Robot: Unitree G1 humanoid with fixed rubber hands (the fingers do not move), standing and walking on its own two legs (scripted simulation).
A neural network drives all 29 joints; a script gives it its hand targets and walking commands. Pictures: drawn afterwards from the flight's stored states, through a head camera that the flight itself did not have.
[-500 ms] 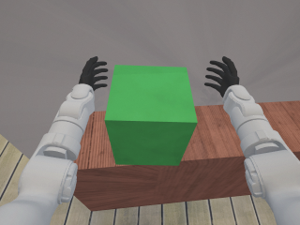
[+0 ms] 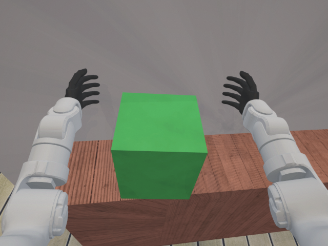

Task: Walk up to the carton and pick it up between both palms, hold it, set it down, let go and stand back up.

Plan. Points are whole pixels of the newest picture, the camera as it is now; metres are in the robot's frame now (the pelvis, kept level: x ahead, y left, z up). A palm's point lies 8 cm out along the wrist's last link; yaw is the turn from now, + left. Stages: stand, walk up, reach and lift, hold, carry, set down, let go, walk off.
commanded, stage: set down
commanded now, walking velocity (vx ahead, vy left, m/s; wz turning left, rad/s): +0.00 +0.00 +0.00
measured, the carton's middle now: (157, 148) +0.40 +0.02 +0.00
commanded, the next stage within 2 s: none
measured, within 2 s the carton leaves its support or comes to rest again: neither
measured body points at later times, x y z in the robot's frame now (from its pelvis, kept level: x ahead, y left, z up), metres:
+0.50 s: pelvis -0.02 +0.01 +0.00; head -0.03 +0.02 +0.45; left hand +0.32 +0.22 +0.07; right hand +0.32 -0.20 +0.08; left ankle +0.01 +0.13 -0.75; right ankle -0.01 -0.08 -0.75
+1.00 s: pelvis +0.00 +0.01 +0.00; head -0.01 +0.02 +0.45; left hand +0.27 +0.23 +0.02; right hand +0.27 -0.20 +0.02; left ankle +0.00 +0.13 -0.75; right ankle -0.01 -0.08 -0.75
